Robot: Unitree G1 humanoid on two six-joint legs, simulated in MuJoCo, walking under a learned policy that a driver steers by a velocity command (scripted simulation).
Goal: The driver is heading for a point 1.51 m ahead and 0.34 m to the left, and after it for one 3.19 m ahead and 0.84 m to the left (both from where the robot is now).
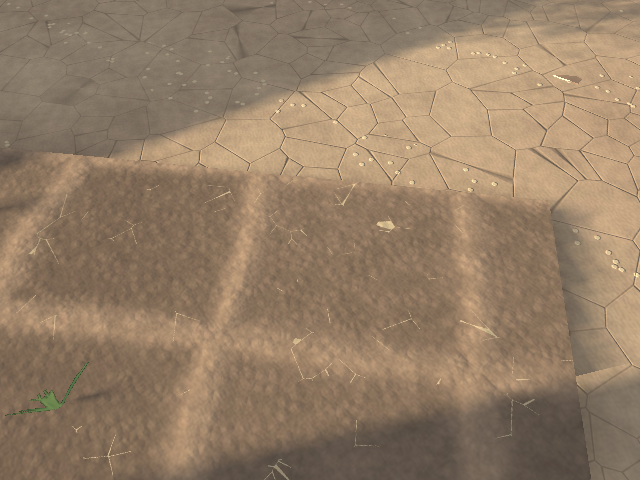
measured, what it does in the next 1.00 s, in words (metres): walks ahead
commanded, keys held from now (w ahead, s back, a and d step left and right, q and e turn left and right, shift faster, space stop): no key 0.44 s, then w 0.56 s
